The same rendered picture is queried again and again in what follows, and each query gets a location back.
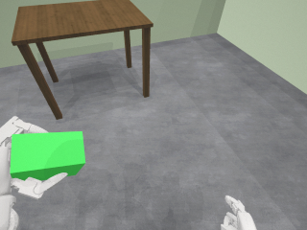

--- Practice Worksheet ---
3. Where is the left robot forearm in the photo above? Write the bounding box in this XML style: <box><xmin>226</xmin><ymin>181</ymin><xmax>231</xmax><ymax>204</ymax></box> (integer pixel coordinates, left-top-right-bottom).
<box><xmin>0</xmin><ymin>195</ymin><xmax>19</xmax><ymax>230</ymax></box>

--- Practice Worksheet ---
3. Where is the sponge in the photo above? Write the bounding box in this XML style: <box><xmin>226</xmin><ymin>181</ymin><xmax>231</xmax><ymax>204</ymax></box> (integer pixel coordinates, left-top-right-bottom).
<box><xmin>10</xmin><ymin>131</ymin><xmax>85</xmax><ymax>181</ymax></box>

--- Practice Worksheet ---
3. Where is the robot left hand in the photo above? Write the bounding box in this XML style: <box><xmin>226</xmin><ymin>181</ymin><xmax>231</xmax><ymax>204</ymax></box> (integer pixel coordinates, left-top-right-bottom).
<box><xmin>0</xmin><ymin>116</ymin><xmax>68</xmax><ymax>200</ymax></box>

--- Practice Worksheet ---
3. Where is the table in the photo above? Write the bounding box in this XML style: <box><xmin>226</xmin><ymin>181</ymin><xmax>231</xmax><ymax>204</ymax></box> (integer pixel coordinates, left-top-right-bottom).
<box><xmin>11</xmin><ymin>0</ymin><xmax>154</xmax><ymax>120</ymax></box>

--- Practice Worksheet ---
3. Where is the robot right hand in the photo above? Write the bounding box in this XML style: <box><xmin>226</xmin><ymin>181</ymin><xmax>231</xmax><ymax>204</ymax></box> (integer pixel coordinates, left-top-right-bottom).
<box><xmin>221</xmin><ymin>195</ymin><xmax>257</xmax><ymax>230</ymax></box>

